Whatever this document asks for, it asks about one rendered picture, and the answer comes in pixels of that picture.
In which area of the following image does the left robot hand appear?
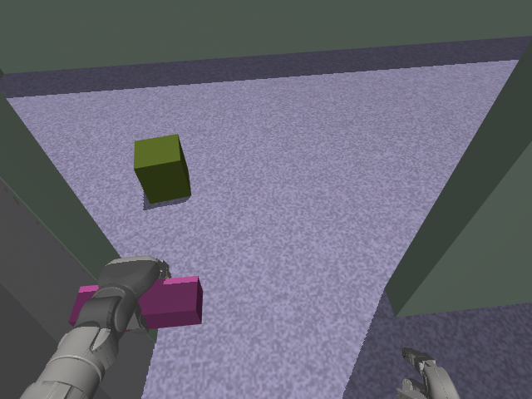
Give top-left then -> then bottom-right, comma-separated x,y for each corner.
98,255 -> 172,334

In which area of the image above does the right robot hand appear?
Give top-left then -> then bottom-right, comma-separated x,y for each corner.
397,347 -> 460,399

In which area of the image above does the left robot arm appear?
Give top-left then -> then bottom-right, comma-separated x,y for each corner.
19,284 -> 137,399

